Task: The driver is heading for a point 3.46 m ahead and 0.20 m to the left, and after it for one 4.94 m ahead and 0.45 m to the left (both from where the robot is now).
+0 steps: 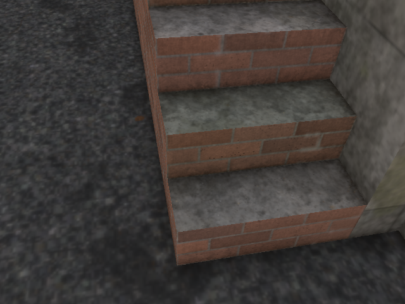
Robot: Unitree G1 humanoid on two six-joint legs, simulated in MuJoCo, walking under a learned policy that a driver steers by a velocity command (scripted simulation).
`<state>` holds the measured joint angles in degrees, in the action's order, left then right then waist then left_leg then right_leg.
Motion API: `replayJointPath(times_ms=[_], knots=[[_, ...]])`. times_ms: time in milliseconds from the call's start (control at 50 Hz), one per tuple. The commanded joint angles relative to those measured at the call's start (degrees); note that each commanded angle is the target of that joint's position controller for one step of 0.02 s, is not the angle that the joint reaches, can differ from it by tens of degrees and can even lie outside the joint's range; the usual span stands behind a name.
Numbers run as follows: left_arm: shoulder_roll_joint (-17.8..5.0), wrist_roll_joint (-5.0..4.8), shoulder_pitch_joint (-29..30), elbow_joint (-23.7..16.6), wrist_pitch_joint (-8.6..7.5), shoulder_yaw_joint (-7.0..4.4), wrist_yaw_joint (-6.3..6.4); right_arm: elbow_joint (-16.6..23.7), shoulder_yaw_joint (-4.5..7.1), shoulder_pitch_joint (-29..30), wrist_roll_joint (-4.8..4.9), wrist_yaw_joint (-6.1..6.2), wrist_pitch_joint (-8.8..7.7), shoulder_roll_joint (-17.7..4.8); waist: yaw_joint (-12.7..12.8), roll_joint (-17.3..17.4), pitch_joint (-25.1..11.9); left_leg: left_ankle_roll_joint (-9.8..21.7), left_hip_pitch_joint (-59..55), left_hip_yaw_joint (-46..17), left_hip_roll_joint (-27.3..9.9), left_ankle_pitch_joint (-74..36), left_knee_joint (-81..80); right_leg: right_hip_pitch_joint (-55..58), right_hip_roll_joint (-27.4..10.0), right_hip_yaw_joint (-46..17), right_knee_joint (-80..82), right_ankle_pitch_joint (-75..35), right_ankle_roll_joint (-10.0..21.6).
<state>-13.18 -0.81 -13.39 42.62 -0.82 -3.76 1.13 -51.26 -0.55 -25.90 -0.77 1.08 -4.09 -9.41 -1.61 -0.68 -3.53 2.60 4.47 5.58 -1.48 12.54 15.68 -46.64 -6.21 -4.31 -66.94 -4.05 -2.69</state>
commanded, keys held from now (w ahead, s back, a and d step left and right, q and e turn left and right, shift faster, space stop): w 1.00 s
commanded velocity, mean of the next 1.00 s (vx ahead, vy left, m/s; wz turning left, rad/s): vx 0.50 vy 0.00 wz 0.00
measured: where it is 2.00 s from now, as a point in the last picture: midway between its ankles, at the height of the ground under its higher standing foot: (229, 218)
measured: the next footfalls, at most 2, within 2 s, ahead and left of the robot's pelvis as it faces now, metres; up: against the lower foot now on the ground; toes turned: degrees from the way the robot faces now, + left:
right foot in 0.28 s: +0.15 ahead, -0.20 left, +0.00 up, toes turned -4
left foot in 0.82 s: +0.48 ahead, -0.02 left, +0.00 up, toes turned +0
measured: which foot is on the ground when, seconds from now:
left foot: down 0.00-0.28, up 0.30-0.80, down 0.82-1.00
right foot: up 0.00-0.26, down 0.28-0.82, up 0.84-1.00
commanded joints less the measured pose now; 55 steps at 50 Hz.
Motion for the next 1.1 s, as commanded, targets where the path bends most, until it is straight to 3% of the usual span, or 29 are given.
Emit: replayJointPath(times_ms=[20,100,200,240,260,280,300,320,340,360,380,420,480,540,560,700,760,800,820,840,860,880,900,920,940,980,1020,1060,1100], knots=[[-2.21,-0.16,7.66,-4.68,-1.12,-0.41,-0.3,1.89,2.4,-1.23,0.21,0.54,0.08,-9.35,-0.9,9.01,9.11,7.74,-0.46,-11.79,-12.73,7.37,-12.11,-5.38,-0.41,3.16,7.99,0.0,-0.93],[-1.93,-0.67,10.33,-5.1,-1.84,0.09,-1.28,2.1,3.57,1.1,1.07,0.84,0.46,-11.94,-1.43,9.74,10.32,8.04,-1.11,-10.27,-15.07,6.76,-12.78,2.44,0.05,4.84,21.06,4.22,-0.1],[-4.03,-0.65,8.31,-4.75,-2.52,-0.03,-2.33,1.95,5.18,4.45,2.93,0.27,0.71,-13.82,-0.51,9.64,10.71,8.05,-1.26,-10.6,-17.64,9.76,-9.11,14.52,0.24,5.45,32.77,15.93,4.27],[-5.49,-0.78,1.0,-1.93,-2.76,-0.93,-2.26,1.7,5.3,6.3,2.9,-0.37,1.07,-13.41,3.39,6.94,8.5,7.04,2.37,-9.01,-15.51,7.88,-0.76,26.76,2.56,7.87,38.95,16.93,6.22],[-8.4,-1.02,-7.82,1.28,-2.96,-2.54,-1.92,1.49,4.55,5.86,1.91,-0.78,1.12,-10.92,6.55,2.63,2.98,5.75,6.55,-5.79,-11.04,0.43,12.9,39.55,3.91,7.4,40.21,17.48,7.22],[-13.56,-0.39,-16.13,2.84,-2.99,-3.71,-1.4,3.41,2.87,7.31,-0.03,-1.26,0.71,-6.0,8.91,-12.2,-3.13,2.7,18.6,-1.11,-5.87,7.34,36.69,51.68,-6.36,-5.67,42.14,18.16,9.49],[-17.08,0.51,-16.69,1.36,-3.91,-3.57,-1.99,6.21,2.46,6.59,1.07,-1.47,-1.22,-3.95,6.3,-23.77,-6.06,1.17,39.29,-4.77,3.8,19.77,52.98,61.43,-15.94,-31.64,51.54,28.37,17.57],[-12.43,1.02,-14.23,0.72,-5.06,-2.48,-2.34,5.69,3.74,9.61,2.93,-1.62,-2.62,-9.37,7.07,-14.17,-3.52,2.01,44.1,-12.43,0.93,17.0,60.61,56.39,-17.15,-34.39,55.91,35.04,18.44],[-9.13,0.63,-10.4,0.19,-5.55,-1.38,-2.45,6.59,4.26,12.8,3.79,-1.94,-2.96,-11.35,5.46,-10.59,0.22,3.52,45.64,-12.4,-2.24,10.72,60.35,52.37,-15.07,-27.05,55.8,35.35,16.19],[-7.44,0.27,-5.62,-0.37,-5.6,-0.65,-2.63,6.24,4.22,13.35,3.15,-1.76,-2.59,-10.77,3.14,-6.32,2.42,3.22,43.78,-10.6,-5.32,4.16,57.75,47.73,-12.03,-20.37,56.64,30.32,14.59],[-6.09,0.26,-2.6,-0.67,-5.66,-0.17,-2.65,6.22,4.46,13.87,2.06,-1.54,-2.1,-10.59,1.79,-4.83,3.72,2.55,41.16,-10.4,-6.95,-0.59,53.72,44.11,-9.4,-15.28,57.48,23.46,13.47],[-4.97,0.77,-2.78,0.45,-6.08,0.21,-2.17,5.49,4.46,12.43,1.68,-1.75,-0.93,-9.08,0.49,-5.2,3.02,1.04,36.25,-9.18,-7.35,-5.79,51.13,41.4,-6.14,-8.13,58.13,9.85,12.42],[-6.23,0.51,-6.73,2.79,-6.19,0.0,-1.33,6.61,4.53,15.62,1.25,-1.41,-0.09,-8.22,1.06,-2.56,4.17,-1.06,39.53,-8.29,-6.53,-9.68,45.6,43.13,-5.66,-3.85,58.45,-2.9,13.07],[-6.6,0.47,-8.41,3.94,-5.67,0.25,-0.39,8.99,4.4,22.22,1.27,-1.51,-0.42,-7.5,2.36,-2.62,5.6,-2.15,40.56,-7.57,-5.19,-14.65,34.87,44.24,-5.08,-1.6,59.8,-4.16,12.8],[-7.25,0.75,-8.93,4.24,-5.41,0.21,-0.34,9.61,4.48,24.37,0.81,-1.66,-0.65,-7.7,3.15,-2.69,6.07,-2.25,39.61,-7.2,-4.78,-16.79,31.67,44.46,-4.57,-0.57,60.14,-4.82,12.07],[-8.23,0.38,-11.48,7.16,-4.47,-0.21,0.42,13.07,3.67,35.57,1.6,-3.33,-1.78,-6.37,5.64,-2.77,8.81,-0.62,36.44,-5.14,-1.79,-16.75,15.42,52.22,-6.05,1.54,57.61,-10.17,11.75],[-10.23,0.47,-8.55,6.75,-3.94,-1.14,0.8,13.24,4.12,34.38,1.47,-3.78,-2.35,-8.51,3.22,-4.23,6.37,2.1,31.66,-4.22,0.34,-10.3,12.86,55.76,-7.19,1.29,51.68,-24.04,11.25],[-10.12,0.6,-6.54,6.3,-3.73,-1.23,0.63,10.49,5.55,24.38,1.48,-3.32,-2.49,-11.77,-1.85,-6.48,-0.44,5.32,19.84,-2.5,3.61,-9.0,10.91,56.92,-6.33,1.94,40.45,-38.5,10.18],[-9.98,0.73,-4.79,5.56,-3.66,-0.92,0.54,7.58,6.67,14.68,1.11,-2.82,-2.56,-14.1,-6.37,-5.21,-6.2,7.69,4.63,-3.62,2.67,-14.43,9.88,50.23,-4.21,3.05,29.51,-37.8,8.72],[-7.83,2.02,-4.53,3.79,-3.87,0.21,0.52,5.09,7.51,3.78,0.12,-2.05,-2.39,-17.63,-8.8,3.06,-14.54,10.63,-15.3,-16.35,-8.45,-22.28,13.08,34.96,0.28,4.74,11.82,-13.45,7.03],[-0.44,0.74,-14.34,5.13,-4.87,2.31,-0.77,3.77,7.57,2.13,-0.85,-2.6,-2.67,-17.82,-2.73,19.5,-20.25,20.98,-33.23,-42.17,-20.36,-13.67,8.5,10.81,11.13,0.92,-6.13,38.51,4.39],[-7.38,-1.16,-9.95,5.98,-6.45,0.92,-1.15,4.69,6.52,5.39,-0.07,-2.46,-2.6,-12.51,-5.34,12.17,-15.83,18.24,-28.07,-41.44,-17.2,-5.45,3.94,5.94,8.64,-5.93,-11.96,37.15,6.36],[-9.37,-2.14,-4.1,4.14,-7.07,0.44,-1.38,5.95,6.08,11.9,0.31,-2.2,-2.65,-11.15,-3.7,8.5,-7.17,15.55,-18.1,-31.66,-15.63,-6.72,1.36,3.95,5.45,-3.74,-10.85,30.06,7.18],[-9.01,-1.19,-1.03,3.41,-7.08,0.57,-0.84,6.91,5.49,16.87,0.53,-2.27,-2.8,-10.39,-1.16,1.4,-3.0,14.04,-8.29,-26.22,-14.05,-14.03,-0.72,7.35,1.93,-1.48,-8.05,24.74,6.47],[-8.14,0.27,-0.6,3.78,-6.58,0.48,-0.23,6.89,5.05,19.41,0.6,-2.4,-3.22,-9.35,1.03,-0.81,-0.64,13.7,-0.45,-24.15,-13.02,-18.72,-2.81,11.27,0.34,-1.23,-5.68,22.83,5.5],[-5.35,1.17,-3.08,3.92,-5.31,0.91,0.27,5.67,4.56,20.25,-0.01,-2.82,-3.92,-9.15,3.71,1.8,-0.67,13.69,6.36,-18.6,-10.81,-27.2,-5.1,17.87,-0.52,-0.39,-2.41,21.26,3.89],[-4.25,1.41,-2.07,3.11,-4.74,1.36,0.51,4.58,4.66,20.68,0.58,-2.71,-4.18,-10.31,4.57,3.0,0.43,13.51,9.41,-12.73,-8.82,-34.71,-5.66,19.38,-0.65,1.34,4.86,20.19,2.15],[-2.89,1.54,1.84,1.91,-4.61,2.14,0.65,4.31,4.93,20.97,0.72,-2.06,-3.76,-11.85,3.87,3.24,0.86,11.95,11.36,-8.41,-6.48,-37.85,-5.34,22.26,0.3,3.63,14.84,16.58,0.94],[-2.03,1.39,6.36,0.92,-4.58,2.81,0.45,3.56,5.2,18.4,0.78,-1.65,-3.25,-13.37,1.54,3.77,0.14,10.76,8.6,-7.9,-6.25,-35.75,-4.84,23.19,1.42,4.66,22.67,12.05,0.49]])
